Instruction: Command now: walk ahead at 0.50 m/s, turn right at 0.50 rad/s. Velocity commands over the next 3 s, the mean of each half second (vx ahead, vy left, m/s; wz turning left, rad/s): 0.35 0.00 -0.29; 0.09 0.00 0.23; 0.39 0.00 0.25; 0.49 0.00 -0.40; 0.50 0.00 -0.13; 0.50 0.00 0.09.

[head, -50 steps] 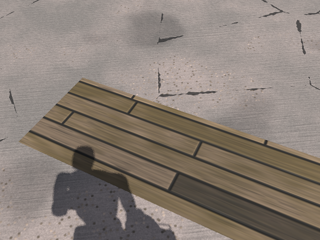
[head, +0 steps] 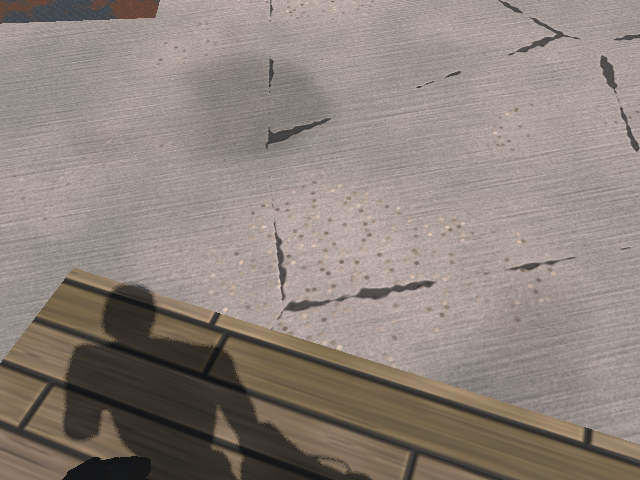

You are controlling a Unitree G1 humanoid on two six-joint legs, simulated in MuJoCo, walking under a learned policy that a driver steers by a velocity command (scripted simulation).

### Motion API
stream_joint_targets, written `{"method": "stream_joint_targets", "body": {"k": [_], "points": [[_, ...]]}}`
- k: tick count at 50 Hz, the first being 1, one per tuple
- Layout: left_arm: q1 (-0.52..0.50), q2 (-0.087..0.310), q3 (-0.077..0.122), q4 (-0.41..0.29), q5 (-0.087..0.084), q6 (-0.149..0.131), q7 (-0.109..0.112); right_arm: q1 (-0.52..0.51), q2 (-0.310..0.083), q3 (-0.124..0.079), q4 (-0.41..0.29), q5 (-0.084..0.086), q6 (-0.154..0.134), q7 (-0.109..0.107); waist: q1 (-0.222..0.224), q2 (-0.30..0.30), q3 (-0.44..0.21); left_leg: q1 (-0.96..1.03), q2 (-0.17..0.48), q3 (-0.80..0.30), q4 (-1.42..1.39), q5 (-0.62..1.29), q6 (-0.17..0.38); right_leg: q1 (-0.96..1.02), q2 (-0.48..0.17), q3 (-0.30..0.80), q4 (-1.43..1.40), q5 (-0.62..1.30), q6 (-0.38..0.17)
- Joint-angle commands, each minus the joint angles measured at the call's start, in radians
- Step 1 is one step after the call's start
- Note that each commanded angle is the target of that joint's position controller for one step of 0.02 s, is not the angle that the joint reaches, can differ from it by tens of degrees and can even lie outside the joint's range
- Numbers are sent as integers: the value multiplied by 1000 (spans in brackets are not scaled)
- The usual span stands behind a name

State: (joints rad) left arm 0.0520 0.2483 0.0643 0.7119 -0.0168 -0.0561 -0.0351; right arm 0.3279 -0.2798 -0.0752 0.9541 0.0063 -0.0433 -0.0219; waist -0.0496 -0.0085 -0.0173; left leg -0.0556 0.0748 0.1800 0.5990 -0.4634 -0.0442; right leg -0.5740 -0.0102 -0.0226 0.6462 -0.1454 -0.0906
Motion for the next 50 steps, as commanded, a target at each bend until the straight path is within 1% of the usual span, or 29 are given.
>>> {"method": "stream_joint_targets", "body": {"k": [1,2,3,4,5,7,10,12,17,21,22,23,24,25,26,27,28,30,32,34,38,39,40,41,42,43,45,47,50], "points": [[445,287,89,18,-11,-4,12,-6,-64,17,-122,-27,-73,19,177,-230,-396,-740,-122,-210,757,-80,13,1001,-327,849,-308,-74,-321],[420,230,71,19,5,-7,15,-85,-120,-3,-141,17,-97,30,186,-164,-307,-852,-64,-269,791,-28,41,974,-300,728,-315,-77,-264],[343,199,62,1,6,-9,21,-137,-111,2,-154,23,-107,27,161,-104,-204,-855,-23,-258,730,52,57,832,-262,595,-311,-8,-231],[253,171,54,-21,5,-7,24,-158,-108,-1,-151,3,-106,17,115,-22,-128,-784,13,-252,636,112,57,657,-228,491,-327,91,-205],[188,135,43,-39,12,-9,24,-141,-117,-11,-142,-6,-92,9,65,-26,-97,-684,47,-251,560,143,53,521,-203,412,-350,186,-186],[157,112,37,-46,14,-18,22,-107,-91,-14,-136,-9,-60,9,26,-45,-85,-584,50,-237,493,180,42,398,-172,347,-392,264,-185],[200,137,43,-18,7,-28,37,-181,-59,-8,-163,-17,-45,6,35,-42,-36,-601,33,-219,324,328,16,357,-150,255,-422,397,-174],[215,137,43,1,7,-24,48,-241,-35,1,-179,-22,-49,10,50,-46,-19,-538,-1,-200,153,454,17,329,-101,169,-394,535,-128],[277,124,38,54,5,-10,58,-335,-36,5,-205,-15,-55,31,98,-79,-24,-435,-61,-199,-48,640,44,385,-112,175,-338,483,-82],[240,117,36,69,7,-2,65,-255,-84,-7,-181,-31,-71,37,42,-76,-58,-345,-75,-203,-172,569,103,504,-127,232,-173,540,-56],[239,107,33,63,12,-3,64,-195,-111,-14,-160,-42,-77,33,23,-47,-103,-211,-48,-217,-202,795,126,485,-71,210,-78,524,-22],[299,68,20,53,30,-11,59,-135,-160,-21,-157,-60,-79,28,43,57,-216,67,95,-336,-101,1182,209,328,3,195,100,288,23],[439,33,4,96,16,-13,56,-78,-114,-8,-144,-57,-62,26,37,219,-359,296,288,-529,-78,1337,392,152,76,166,364,-226,97],[420,92,13,104,9,-1,49,-53,-45,10,-127,-23,-45,29,19,220,-391,272,328,-634,-135,1161,429,96,67,177,463,-557,127],[351,136,26,89,-3,19,50,-114,-48,13,-137,-7,-31,30,21,135,-292,163,295,-627,-183,850,389,49,27,185,521,-530,142],[280,133,29,80,-3,43,59,-181,-44,17,-150,-10,-18,27,27,82,-199,39,252,-585,-233,627,344,30,0,152,517,-481,149],[252,117,30,75,5,65,67,-249,-37,24,-160,-17,-8,26,51,69,-120,-99,218,-537,-287,456,308,54,-28,138,442,-443,151],[252,72,22,83,15,88,82,-318,-61,15,-164,-30,12,22,82,142,-49,-289,120,-442,-355,285,247,195,-30,87,231,-376,151],[255,54,20,99,20,79,90,-302,-92,1,-162,-25,26,15,77,165,-64,-304,84,-413,-355,276,246,272,0,55,113,-301,144],[255,74,28,111,16,73,92,-285,-121,-12,-166,-9,34,7,76,151,-88,-280,96,-444,-355,216,251,302,14,47,38,-197,133],[237,80,35,117,27,64,90,-277,-109,-17,-178,12,57,-13,93,134,-53,-345,61,-470,-331,68,196,385,17,34,-134,-94,82],[251,107,42,113,34,60,91,-270,-93,-14,-184,10,58,-15,98,99,-50,-399,35,-453,-279,63,167,430,-41,77,-175,-94,52],[256,170,60,119,39,61,95,-281,-66,-13,-208,11,57,-15,81,-45,-18,-471,-47,-345,-193,49,120,410,-113,145,-229,-189,6],[258,176,65,117,41,58,97,-302,-65,-12,-224,12,53,-14,91,-172,3,-512,-127,-238,-35,50,82,384,-206,255,-320,-196,-50],[193,180,65,87,53,49,103,-288,-66,-16,-228,9,49,-9,88,-262,6,-548,-147,-188,165,4,60,386,-326,361,-367,-32,-110],[159,161,59,62,63,37,111,-268,-92,-32,-216,8,50,-5,86,-225,-17,-580,-128,-223,348,-69,44,411,-369,370,-349,187,-150],[125,151,56,49,30,18,115,-217,-93,-42,-195,15,63,4,59,-117,-57,-653,-70,-259,481,7,32,496,-355,297,-339,133,-115],[155,146,55,66,9,15,110,-255,-53,-29,-208,20,69,15,91,-115,-19,-693,-44,-221,429,90,24,528,-310,230,-389,-91,-79],[183,168,64,83,11,11,101,-318,-37,-18,-243,20,60,40,121,-145,12,-590,-37,-157,258,131,27,496,-278,137,-427,-175,-57]]}}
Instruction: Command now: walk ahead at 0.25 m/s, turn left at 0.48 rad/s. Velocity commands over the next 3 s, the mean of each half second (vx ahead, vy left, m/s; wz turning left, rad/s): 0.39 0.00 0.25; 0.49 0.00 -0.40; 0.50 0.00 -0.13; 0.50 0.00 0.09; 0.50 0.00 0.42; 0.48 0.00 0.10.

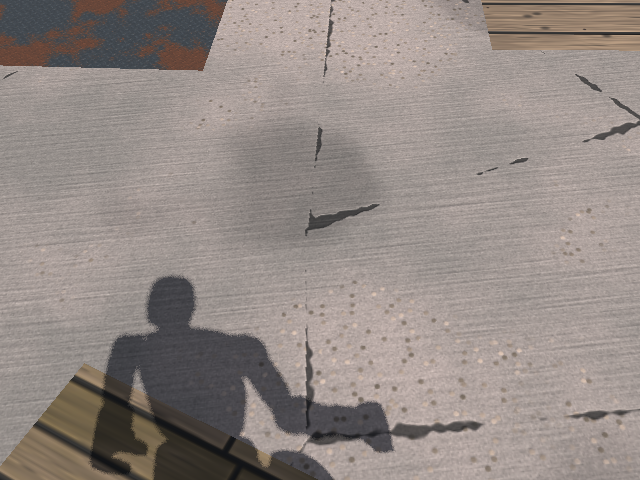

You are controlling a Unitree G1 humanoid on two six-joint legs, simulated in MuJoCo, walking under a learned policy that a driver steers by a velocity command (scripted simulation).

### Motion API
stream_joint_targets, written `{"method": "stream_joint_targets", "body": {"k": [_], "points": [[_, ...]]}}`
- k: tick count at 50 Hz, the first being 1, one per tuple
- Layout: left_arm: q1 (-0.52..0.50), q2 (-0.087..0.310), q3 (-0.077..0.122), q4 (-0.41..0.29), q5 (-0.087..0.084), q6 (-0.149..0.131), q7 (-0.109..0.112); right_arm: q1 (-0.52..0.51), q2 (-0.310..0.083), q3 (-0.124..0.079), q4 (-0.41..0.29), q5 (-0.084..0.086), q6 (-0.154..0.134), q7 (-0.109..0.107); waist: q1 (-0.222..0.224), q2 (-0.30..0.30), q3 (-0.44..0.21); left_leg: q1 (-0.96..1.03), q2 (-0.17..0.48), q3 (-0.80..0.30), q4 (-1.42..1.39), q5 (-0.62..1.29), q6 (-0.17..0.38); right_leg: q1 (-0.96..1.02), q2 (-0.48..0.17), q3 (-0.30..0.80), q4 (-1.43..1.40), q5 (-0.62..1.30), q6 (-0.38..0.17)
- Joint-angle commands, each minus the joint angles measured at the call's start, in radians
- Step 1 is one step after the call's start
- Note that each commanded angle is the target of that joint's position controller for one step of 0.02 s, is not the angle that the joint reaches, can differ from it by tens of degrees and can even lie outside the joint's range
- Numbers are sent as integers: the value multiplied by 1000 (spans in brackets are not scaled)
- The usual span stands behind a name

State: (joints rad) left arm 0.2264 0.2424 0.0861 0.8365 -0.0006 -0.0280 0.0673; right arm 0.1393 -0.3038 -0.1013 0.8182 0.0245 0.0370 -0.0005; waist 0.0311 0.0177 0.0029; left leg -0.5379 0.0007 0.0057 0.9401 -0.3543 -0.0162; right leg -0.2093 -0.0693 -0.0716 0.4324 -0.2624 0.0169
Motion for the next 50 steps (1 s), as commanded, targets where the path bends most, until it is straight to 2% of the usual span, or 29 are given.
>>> {"method": "stream_joint_targets", "body": {"k": [1,4,6,7,8,9,10,11,12,13,14,18,21,24,27,30,31,32,33,34,35,36,37,38,39,42,44,46,50], "points": [[13,188,48,-37,-7,-23,-7,-142,-8,13,-115,1,-26,26,43,-174,-1,-55,37,36,-146,17,10,111,-217,155,-216,-54,-161],[21,225,63,-23,-21,-33,-35,-120,-33,10,-112,2,-31,39,33,-180,13,87,16,95,-277,6,42,64,-227,106,-194,-75,-167],[-10,222,62,-22,-35,-33,-48,-23,-42,2,-75,2,-29,40,-28,-155,10,251,-20,141,-401,74,70,-8,-220,63,-116,-98,-147],[-8,197,52,-16,-33,-35,-54,66,-64,-12,-42,1,-27,33,-67,-119,-20,410,-51,143,-433,74,94,-88,-194,25,-14,-36,-124],[-22,140,32,-17,-13,-39,-61,204,-119,-39,-8,8,-30,22,-132,-1,-83,622,23,-5,-476,73,142,-218,-138,-69,250,38,-64],[-85,56,2,-108,15,-59,-65,295,-266,-63,-7,0,-40,11,-145,331,-124,824,309,-553,-630,-9,320,-599,29,-107,648,-263,26],[-132,109,10,-110,-18,-89,-68,330,-215,-41,-8,-12,-64,16,-183,213,-144,810,387,-722,-730,-98,414,-722,42,82,820,-327,20],[-149,149,17,-116,-44,-103,-77,269,-165,-24,-19,-15,-84,14,-155,179,-62,770,369,-632,-724,-92,384,-788,-11,113,853,-250,-11],[-137,162,19,-100,-37,-108,-77,208,-120,-10,-33,-13,-95,13,-123,117,-19,696,324,-513,-709,-27,336,-761,-50,112,822,-151,-30],[-127,163,22,-85,-16,-108,-73,144,-94,1,-48,-13,-96,12,-91,66,7,612,288,-426,-719,58,300,-706,-72,116,750,-71,-33],[-111,164,25,-77,-5,-102,-73,108,-76,10,-58,-19,-98,9,-63,69,15,545,259,-355,-739,162,276,-636,-87,119,689,-15,-32],[-116,108,7,-70,-3,-78,-81,129,-93,8,-44,-21,-107,-7,-44,38,21,494,202,-164,-782,433,245,-568,-62,81,484,185,0],[-206,66,-16,-96,-16,-75,-93,165,-103,8,-25,-24,-115,-13,-79,51,49,439,170,-54,-821,423,209,-474,-27,47,268,364,-12],[-274,68,-26,-123,-27,-71,-109,218,-108,5,8,-21,-123,-11,-104,44,90,478,203,-16,-853,382,200,-452,-6,48,164,423,-43],[-315,80,-27,-153,-30,-70,-130,235,-108,2,28,-17,-115,-11,-105,30,105,601,242,24,-809,481,182,-481,16,58,107,360,-84],[-246,118,-10,-155,-24,-65,-140,222,-140,-6,21,-22,-97,-22,-54,79,15,698,248,70,-624,986,147,-353,94,-8,126,212,-130],[-157,152,7,-138,-23,-60,-138,218,-150,-7,16,-26,-86,-28,-6,98,-46,709,235,89,-482,1145,131,-244,133,-33,132,161,-152],[-11,194,31,-105,-24,-55,-130,203,-153,-4,7,-27,-77,-35,74,83,-120,617,203,123,-265,1162,100,-25,159,-34,94,189,-183],[147,271,54,-87,-17,-47,-112,218,-133,9,-21,-43,-84,-42,121,-38,-239,345,162,127,55,844,65,309,-12,231,118,205,-253],[162,307,55,-82,-29,-54,-117,339,16,56,-39,-52,-112,-13,16,-269,-368,-77,-63,18,403,-155,4,637,-253,802,0,-53,-454],[186,222,35,-80,-29,-50,-111,217,-87,37,-49,-15,-152,2,94,-168,-369,-185,-41,-135,485,-182,27,644,-236,866,-115,-145,-412],[124,204,28,-91,-22,-52,-104,118,-121,28,-91,17,-175,10,90,-130,-215,-251,10,-129,459,-97,47,520,-212,725,-141,-96,-365],[57,193,23,-112,-19,-54,-101,78,-112,33,-102,8,-188,5,51,-14,-133,-218,54,-121,374,-24,55,356,-177,629,-159,-2,-340],[2,173,16,-128,-11,-55,-99,66,-111,26,-102,-14,-188,-2,11,23,-71,-163,80,-112,292,8,46,213,-142,553,-178,102,-328],[-29,160,9,-145,3,-57,-95,88,-112,21,-104,-24,-177,-4,-27,-4,-56,-98,99,-117,259,25,38,120,-118,512,-204,161,-330],[-42,164,10,-157,-8,-58,-84,114,-82,23,-116,-39,-143,-12,-62,-46,-21,-52,114,-85,120,54,-12,-41,-83,421,-246,227,-335],[-18,193,19,-156,-10,-56,-71,43,-59,32,-146,-45,-134,-17,-43,-55,5,-50,103,-65,-17,181,-41,-109,-48,363,-253,240,-316],[4,192,18,-149,-15,-52,-64,-20,-36,43,-158,-43,-138,-12,-11,-69,7,6,81,-50,-197,356,-50,-137,-4,293,-237,213,-272],[99,186,13,-112,-21,-45,-65,-125,-43,46,-184,-22,-153,7,53,-92,-1,57,47,-48,-359,489,-42,-63,-37,317,-186,141,-245]]}}
Over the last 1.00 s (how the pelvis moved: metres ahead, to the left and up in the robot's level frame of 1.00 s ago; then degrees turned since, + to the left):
0.30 -0.02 0.03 1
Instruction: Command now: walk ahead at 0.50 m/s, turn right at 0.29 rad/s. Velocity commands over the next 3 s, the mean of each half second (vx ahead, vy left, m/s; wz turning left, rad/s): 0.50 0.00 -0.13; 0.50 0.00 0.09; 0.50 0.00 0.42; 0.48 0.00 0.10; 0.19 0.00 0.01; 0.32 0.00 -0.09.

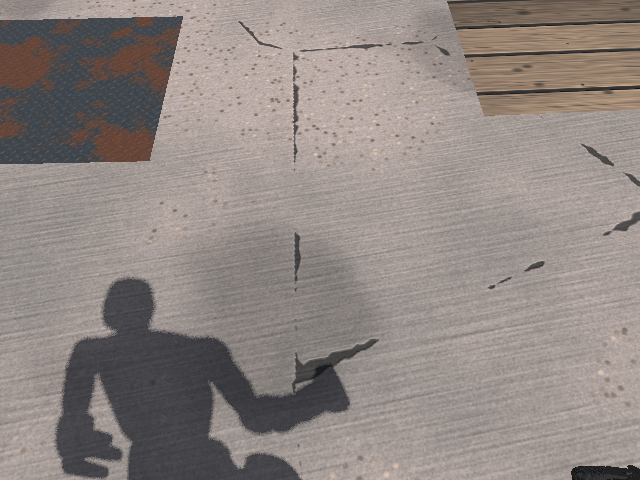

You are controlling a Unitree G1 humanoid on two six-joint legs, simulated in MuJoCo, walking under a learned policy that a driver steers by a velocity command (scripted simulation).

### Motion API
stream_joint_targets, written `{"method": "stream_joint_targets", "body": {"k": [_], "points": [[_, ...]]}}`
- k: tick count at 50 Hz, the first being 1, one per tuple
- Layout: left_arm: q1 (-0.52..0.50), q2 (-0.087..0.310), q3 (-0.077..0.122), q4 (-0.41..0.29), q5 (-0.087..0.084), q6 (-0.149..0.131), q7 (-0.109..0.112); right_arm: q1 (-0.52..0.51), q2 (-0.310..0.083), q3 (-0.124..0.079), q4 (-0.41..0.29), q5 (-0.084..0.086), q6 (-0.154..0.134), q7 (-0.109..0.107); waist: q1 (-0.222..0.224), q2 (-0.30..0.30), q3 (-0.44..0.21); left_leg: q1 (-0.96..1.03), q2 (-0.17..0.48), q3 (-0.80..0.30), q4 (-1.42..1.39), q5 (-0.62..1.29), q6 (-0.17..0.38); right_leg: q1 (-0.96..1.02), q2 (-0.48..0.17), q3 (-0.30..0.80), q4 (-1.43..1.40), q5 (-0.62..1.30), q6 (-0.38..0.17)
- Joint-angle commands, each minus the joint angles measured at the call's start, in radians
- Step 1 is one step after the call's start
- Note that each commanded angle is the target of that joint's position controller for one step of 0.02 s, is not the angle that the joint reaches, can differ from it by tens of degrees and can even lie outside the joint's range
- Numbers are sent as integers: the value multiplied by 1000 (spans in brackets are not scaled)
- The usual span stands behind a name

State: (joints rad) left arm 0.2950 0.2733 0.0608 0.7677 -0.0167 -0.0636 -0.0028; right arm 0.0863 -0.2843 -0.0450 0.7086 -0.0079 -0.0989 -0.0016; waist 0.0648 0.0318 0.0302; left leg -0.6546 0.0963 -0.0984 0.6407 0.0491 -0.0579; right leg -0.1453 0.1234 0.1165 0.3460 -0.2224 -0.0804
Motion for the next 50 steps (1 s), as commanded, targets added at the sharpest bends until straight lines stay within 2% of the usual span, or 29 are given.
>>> {"method": "stream_joint_targets", "body": {"k": [1,4,5,6,7,8,9,10,11,12,14,17,22,26,29,31,32,33,34,35,36,37,38,39,40,41,43,46,50], "points": [[44,155,38,-39,-6,-7,4,-91,-74,-13,-84,13,-20,13,25,-106,-24,158,-50,51,-87,56,11,-83,-247,151,-72,92,-144],[56,163,39,-32,2,4,5,-73,-106,-26,-94,15,-30,23,-1,-133,-24,178,-62,57,-139,-82,57,18,-300,220,10,137,-121],[45,161,38,-34,3,8,5,-21,-114,-32,-83,14,-33,23,-36,-143,-34,242,-74,76,-170,-107,79,27,-291,217,57,207,-104],[41,136,29,-39,5,8,4,81,-145,-48,-59,7,-37,17,-86,-133,-93,390,-70,75,-182,-109,115,13,-242,183,174,327,-78],[37,90,10,-60,17,6,4,245,-202,-64,-41,-6,-40,11,-157,-45,-235,634,80,-78,-160,-94,186,-94,-180,109,446,242,-36],[179,27,-9,-69,-6,-11,4,351,-290,-91,4,-9,-26,16,-118,271,-358,969,277,-519,-247,-313,354,-456,-26,-11,797,-172,43],[146,102,1,-60,-15,-19,4,372,-198,-70,11,18,-20,24,-149,229,-324,980,299,-681,-343,-543,355,-614,-59,50,922,-338,50],[37,159,17,-80,-20,-21,3,315,-143,-52,0,18,-15,21,-166,120,-184,873,263,-548,-353,-559,309,-671,-107,49,961,-257,44],[-34,145,12,-99,-9,-22,4,256,-129,-43,-13,5,-8,19,-147,39,-121,759,219,-428,-361,-463,283,-652,-152,3,936,-180,43],[-70,131,13,-112,7,-24,3,217,-111,-36,-12,0,-5,21,-127,20,-59,661,181,-349,-387,-358,283,-638,-181,-13,868,-125,46],[-45,106,14,-108,8,-17,0,190,-87,-26,-11,-4,-9,22,-86,67,-49,567,128,-250,-428,-220,273,-550,-217,-25,786,-67,54],[-63,72,6,-116,12,-8,1,209,-113,-33,10,12,-14,19,-75,56,-42,538,121,-163,-468,-76,295,-554,-230,-53,673,-20,77],[-213,39,-9,-148,11,-17,-8,260,-144,-40,51,21,2,7,-121,39,-12,541,83,-32,-491,7,263,-520,-216,-84,368,233,94],[-329,40,-11,-182,-1,-28,-28,331,-154,-40,91,28,17,5,-162,37,20,591,106,-19,-468,-5,253,-486,-185,-104,236,295,82],[-368,54,-7,-206,-4,-36,-45,349,-167,-45,111,31,34,0,-153,47,32,681,148,-35,-418,58,237,-488,-170,-105,178,212,48],[-306,84,6,-195,1,-39,-47,331,-186,-51,113,31,43,-6,-104,64,-9,711,148,-22,-332,253,215,-373,-138,-130,146,149,16],[-199,113,24,-165,6,-39,-42,313,-188,-51,111,33,47,-8,-41,60,-75,694,116,14,-211,407,195,-213,-110,-158,115,165,-11],[-37,164,46,-122,12,-37,-31,305,-166,-40,99,24,47,-11,30,42,-190,584,69,51,-16,384,164,46,-153,-119,143,205,-51],[111,256,67,-104,33,-32,-21,364,-84,-12,63,5,33,-10,45,-128,-359,235,-40,106,360,27,103,450,-407,226,178,197,-171],[150,247,62,-83,16,-26,-26,425,-38,6,75,9,11,-2,28,-304,-459,-4,-149,13,575,-636,80,588,-527,584,39,22,-259],[120,173,41,-83,4,-21,-22,330,-136,-20,64,36,-1,5,50,-211,-331,-117,-89,-31,658,-611,86,504,-487,525,-7,-102,-216],[46,153,30,-88,0,-19,-20,244,-153,-25,37,45,-7,8,29,-160,-192,-144,-41,10,634,-510,91,349,-453,387,-36,-62,-183],[-15,132,23,-93,10,-19,-22,202,-143,-25,31,32,-7,5,-1,-93,-119,-108,-6,30,584,-429,86,207,-412,299,-69,19,-169],[-58,104,15,-96,21,-23,-25,209,-132,-29,37,23,2,4,-38,-93,-78,-54,23,25,538,-377,81,102,-382,223,-106,89,-158],[-82,91,13,-94,27,-30,-27,240,-113,-28,47,27,16,5,-68,-119,-73,6,40,17,518,-344,75,34,-365,174,-141,115,-154],[-90,88,15,-85,25,-39,-28,262,-90,-24,58,30,30,4,-82,-127,-69,35,45,18,505,-326,67,-7,-357,130,-170,137,-157],[-86,104,22,-61,28,-54,-24,242,-74,-24,52,31,48,-2,-90,-114,-36,15,43,3,467,-267,51,-53,-355,45,-210,195,-159],[-57,122,28,-27,34,-56,-11,168,-69,-26,29,27,47,0,-71,-87,-9,-48,31,-25,333,-103,41,-21,-346,-58,-225,277,-137],[-33,144,30,-2,26,-51,1,46,-42,-15,-6,25,37,22,-23,-73,20,-4,7,43,103,76,56,13,-328,-175,-239,293,-96]]}}
Over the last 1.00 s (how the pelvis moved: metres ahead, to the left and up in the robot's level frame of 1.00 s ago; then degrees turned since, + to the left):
0.47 0.07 0.00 -7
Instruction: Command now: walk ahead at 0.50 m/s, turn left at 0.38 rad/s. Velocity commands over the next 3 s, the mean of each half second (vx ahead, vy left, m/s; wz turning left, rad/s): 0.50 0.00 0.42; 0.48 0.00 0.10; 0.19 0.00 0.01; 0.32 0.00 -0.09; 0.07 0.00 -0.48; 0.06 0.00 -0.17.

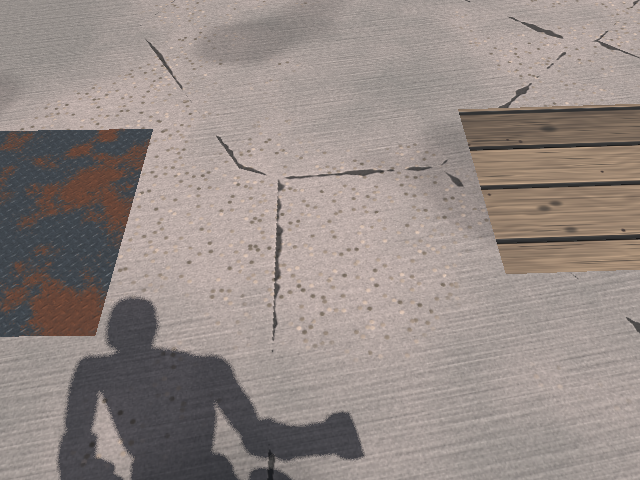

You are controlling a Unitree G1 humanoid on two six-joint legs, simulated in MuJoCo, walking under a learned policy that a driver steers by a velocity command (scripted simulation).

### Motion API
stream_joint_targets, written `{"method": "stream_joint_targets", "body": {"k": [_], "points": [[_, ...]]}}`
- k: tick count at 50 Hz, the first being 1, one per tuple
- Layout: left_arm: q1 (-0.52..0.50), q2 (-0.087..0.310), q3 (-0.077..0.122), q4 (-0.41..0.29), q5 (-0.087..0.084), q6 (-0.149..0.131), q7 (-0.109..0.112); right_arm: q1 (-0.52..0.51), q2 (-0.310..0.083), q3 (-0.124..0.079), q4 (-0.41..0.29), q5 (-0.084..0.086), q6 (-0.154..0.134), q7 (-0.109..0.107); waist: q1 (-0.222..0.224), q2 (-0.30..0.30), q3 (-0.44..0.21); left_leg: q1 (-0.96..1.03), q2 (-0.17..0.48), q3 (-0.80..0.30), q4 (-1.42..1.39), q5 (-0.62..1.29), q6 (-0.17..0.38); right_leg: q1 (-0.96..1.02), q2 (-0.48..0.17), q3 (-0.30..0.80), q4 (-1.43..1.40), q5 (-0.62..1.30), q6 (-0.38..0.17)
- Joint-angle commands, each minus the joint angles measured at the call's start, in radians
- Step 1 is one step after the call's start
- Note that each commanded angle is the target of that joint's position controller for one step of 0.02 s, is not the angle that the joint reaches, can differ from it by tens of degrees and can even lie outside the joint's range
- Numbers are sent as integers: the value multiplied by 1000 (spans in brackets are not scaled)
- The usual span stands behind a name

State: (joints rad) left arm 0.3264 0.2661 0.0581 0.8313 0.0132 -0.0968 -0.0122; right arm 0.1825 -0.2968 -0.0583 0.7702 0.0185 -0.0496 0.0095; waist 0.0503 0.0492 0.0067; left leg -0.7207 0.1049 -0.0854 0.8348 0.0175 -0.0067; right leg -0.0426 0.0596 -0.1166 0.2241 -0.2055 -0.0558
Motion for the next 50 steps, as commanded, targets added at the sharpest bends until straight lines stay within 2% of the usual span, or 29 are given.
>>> {"method": "stream_joint_targets", "body": {"k": [1,6,8,9,10,11,12,13,14,15,16,17,20,25,29,32,34,35,36,37,38,39,40,41,42,43,45,48,50], "points": [[-44,158,35,-54,-7,-14,13,-83,-22,3,-82,-1,-13,17,7,-84,55,54,-4,40,-126,115,11,-59,-277,48,-114,278,-118],[5,187,48,-14,-26,26,21,-178,-30,2,-161,0,-10,47,26,-88,77,-11,-31,96,-223,-52,61,150,-340,6,-8,453,-92],[-18,215,56,-22,-29,42,32,-129,-60,-14,-172,-2,-6,54,-18,-128,20,107,-91,161,-223,-163,96,176,-339,-28,123,788,-66],[-28,226,59,-26,-28,52,39,-41,-90,-31,-158,-2,-3,54,-70,-141,-38,229,-132,188,-228,-197,120,166,-326,-48,256,930,-50],[-41,219,54,-33,-30,57,46,115,-141,-62,-121,1,-1,44,-155,-118,-119,459,-171,186,-293,-139,157,80,-287,-78,464,921,-18],[-20,176,35,-56,-8,47,48,269,-233,-94,-94,2,9,22,-208,10,-228,781,-20,-60,-303,-99,226,-179,-238,-84,781,586,24],[74,41,-9,-102,15,14,26,232,-305,-97,-105,7,1,20,-85,221,-318,1088,205,-631,-413,-259,415,-617,-9,42,1096,-358,80],[-33,134,7,-105,-21,-24,8,270,-215,-75,-121,3,-5,21,-171,106,-381,1131,221,-711,-504,-333,409,-727,-38,223,1175,-373,62],[-119,163,15,-138,-52,-43,-1,233,-173,-63,-117,-3,-11,19,-175,66,-238,1031,189,-558,-518,-265,363,-791,-82,216,1148,-279,43],[-141,149,9,-141,-39,-53,4,172,-156,-57,-125,-1,-14,17,-133,-28,-154,882,145,-443,-522,-169,330,-758,-125,208,1061,-197,36],[-139,153,16,-131,-17,-51,9,106,-123,-47,-139,-7,-12,14,-92,-51,-101,749,117,-352,-537,-56,308,-696,-157,197,978,-149,45],[-115,156,21,-124,-12,-38,8,70,-94,-35,-156,-20,-13,11,-58,-31,-86,662,95,-301,-563,26,303,-627,-179,199,946,-118,52],[-84,117,15,-116,-4,-2,11,66,-102,-34,-143,-17,-23,4,-31,-11,-60,537,69,-200,-615,154,309,-572,-187,167,843,-59,95],[-249,76,-3,-154,-6,-2,6,122,-130,-38,-98,-10,-23,-14,-94,9,-7,501,0,-67,-637,99,237,-544,-154,140,490,274,111],[-354,84,-4,-184,-22,-13,-11,188,-142,-39,-56,-3,-20,-12,-141,20,30,586,49,-108,-624,-16,227,-542,-124,143,344,345,86],[-372,104,2,-203,-20,-22,-26,213,-148,-44,-32,-2,-8,-17,-133,28,39,717,107,-151,-558,52,212,-584,-114,152,285,236,43],[-314,122,11,-193,-19,-26,-29,199,-157,-49,-28,-3,1,-21,-95,50,15,755,112,-152,-492,208,190,-501,-90,129,265,151,11],[-223,144,24,-168,-17,-28,-25,179,-156,-47,-31,-3,5,-22,-41,48,-39,746,77,-123,-390,370,170,-365,-59,97,235,156,-14],[-78,188,43,-134,-9,-29,-19,172,-128,-34,-41,-11,6,-22,25,25,-155,664,23,-79,-204,382,140,-125,-103,131,267,209,-58],[83,265,59,-116,1,-26,-14,226,-67,-10,-63,-36,0,-24,53,-133,-322,422,-80,-27,126,41,93,213,-308,394,307,241,-153],[132,275,64,-80,-10,-18,-24,341,-9,6,-56,-8,-19,-16,11,-391,-404,92,-211,-34,393,-598,40,440,-456,831,152,-23,-284],[106,186,42,-90,-34,-14,-22,248,-113,-12,-53,9,-28,-12,52,-242,-295,-27,-144,-91,476,-582,45,380,-429,822,92,-230,-238],[30,154,30,-101,-29,-8,-15,135,-141,-20,-84,16,-34,-9,50,-162,-156,-66,-94,-49,460,-479,49,239,-396,679,69,-217,-194],[-30,143,22,-111,-16,-3,-14,82,-129,-18,-95,5,-36,-11,23,-93,-76,-33,-51,-16,410,-400,45,96,-357,579,44,-107,-179],[-67,124,15,-114,-7,-2,-15,70,-118,-22,-97,-8,-34,-11,-5,-89,-30,2,-22,-10,351,-350,39,0,-323,512,17,-16,-176],[-82,113,10,-114,1,-5,-15,95,-103,-22,-93,-9,-29,-10,-33,-118,-29,58,-1,-10,320,-320,35,-57,-299,466,-6,48,-172],[-83,114,10,-103,-9,-13,-16,129,-70,-17,-80,-8,-18,-12,-55,-137,-31,94,10,9,263,-302,19,-104,-277,392,-43,138,-184],[-87,148,18,-81,-7,-11,-5,70,-44,-9,-99,-24,-12,-20,-63,-112,-3,96,5,40,108,-216,-21,-142,-260,259,-32,563,-185],[-83,154,19,-68,-10,1,3,28,-19,1,-102,-25,-18,-17,-50,-118,-19,166,-19,67,-50,-86,-23,-156,-211,165,-9,672,-147]]}}
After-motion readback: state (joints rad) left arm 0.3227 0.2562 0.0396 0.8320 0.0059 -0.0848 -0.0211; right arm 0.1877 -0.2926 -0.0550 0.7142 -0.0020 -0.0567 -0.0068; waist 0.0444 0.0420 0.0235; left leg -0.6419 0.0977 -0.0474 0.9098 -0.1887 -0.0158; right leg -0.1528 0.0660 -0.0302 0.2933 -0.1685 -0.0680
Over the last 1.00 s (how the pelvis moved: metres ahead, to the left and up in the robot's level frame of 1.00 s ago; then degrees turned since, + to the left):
0.55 -0.01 0.00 1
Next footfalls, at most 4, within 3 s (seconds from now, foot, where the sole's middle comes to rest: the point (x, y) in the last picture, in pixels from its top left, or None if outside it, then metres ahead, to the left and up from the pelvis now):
0.20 left None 0.29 0.15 -0.78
0.72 right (353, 423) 0.62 0.01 -0.78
1.18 left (239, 351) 0.79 0.28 -0.78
1.52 right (341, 360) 0.78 0.04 -0.78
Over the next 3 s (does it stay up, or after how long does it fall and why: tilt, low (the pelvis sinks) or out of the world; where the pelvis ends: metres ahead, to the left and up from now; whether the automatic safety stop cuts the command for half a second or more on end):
stays up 0.97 0.21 -0.01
